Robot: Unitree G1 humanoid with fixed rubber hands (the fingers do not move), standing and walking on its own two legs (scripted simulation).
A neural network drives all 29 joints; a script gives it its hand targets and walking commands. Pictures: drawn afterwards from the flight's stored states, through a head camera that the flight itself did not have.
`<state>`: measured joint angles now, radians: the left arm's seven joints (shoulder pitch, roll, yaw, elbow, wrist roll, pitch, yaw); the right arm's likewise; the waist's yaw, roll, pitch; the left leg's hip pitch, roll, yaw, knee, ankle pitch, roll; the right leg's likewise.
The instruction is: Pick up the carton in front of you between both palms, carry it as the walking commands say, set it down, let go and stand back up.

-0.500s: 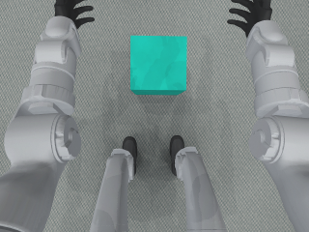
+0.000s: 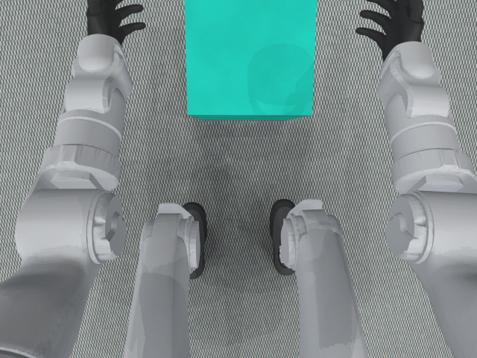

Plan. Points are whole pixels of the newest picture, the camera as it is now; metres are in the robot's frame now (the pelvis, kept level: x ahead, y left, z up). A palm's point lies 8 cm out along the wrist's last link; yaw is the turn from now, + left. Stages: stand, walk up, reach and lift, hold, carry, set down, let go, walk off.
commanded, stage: reach and lift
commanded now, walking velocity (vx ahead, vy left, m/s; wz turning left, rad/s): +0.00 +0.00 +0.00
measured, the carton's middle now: (246, 68) +0.53 -0.02 -0.37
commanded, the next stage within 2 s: none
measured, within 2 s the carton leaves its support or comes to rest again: leaves its support in 1.32 s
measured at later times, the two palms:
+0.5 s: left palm (146, 62) +0.54 +0.16 -0.31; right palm (345, 62) +0.53 -0.20 -0.31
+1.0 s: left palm (163, 58) +0.54 +0.13 -0.30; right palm (332, 57) +0.54 -0.18 -0.30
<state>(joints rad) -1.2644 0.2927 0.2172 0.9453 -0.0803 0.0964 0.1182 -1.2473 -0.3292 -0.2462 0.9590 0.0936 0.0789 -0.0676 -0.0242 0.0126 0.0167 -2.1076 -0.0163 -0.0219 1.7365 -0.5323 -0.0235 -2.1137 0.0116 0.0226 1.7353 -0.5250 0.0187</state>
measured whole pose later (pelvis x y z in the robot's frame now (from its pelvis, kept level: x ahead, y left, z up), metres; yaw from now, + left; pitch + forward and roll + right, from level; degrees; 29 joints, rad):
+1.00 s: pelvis -0.03 +0.00 -0.12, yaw +0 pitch +35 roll +1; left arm -1.62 0.30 0.12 1.18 -0.18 0.08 0.15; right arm -1.64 -0.37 -0.06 1.22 0.20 0.07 -0.11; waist -0.02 0.01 0.46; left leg -2.22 -0.03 -0.02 2.18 -0.58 -0.04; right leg -2.24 0.02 0.03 2.19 -0.57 0.02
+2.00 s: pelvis -0.03 +0.01 +0.01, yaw -1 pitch +43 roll +0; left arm -1.04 -0.03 0.48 0.62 0.21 0.43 0.06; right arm -1.06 -0.02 -0.45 0.65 -0.22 0.44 -0.03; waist -0.01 0.02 -0.15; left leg -1.96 -0.07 -0.06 1.70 -0.49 -0.05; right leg -1.97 0.04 0.05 1.69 -0.47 0.04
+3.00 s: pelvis +0.06 +0.01 +0.27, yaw -2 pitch +5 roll +0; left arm -0.28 -0.16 0.28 0.40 0.23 0.50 0.02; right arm -0.29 0.15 -0.28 0.41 -0.23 0.51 -0.02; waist 0.00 0.01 -0.09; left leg -0.41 -0.02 -0.07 0.61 -0.29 -0.01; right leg -0.42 0.02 0.07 0.60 -0.27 0.02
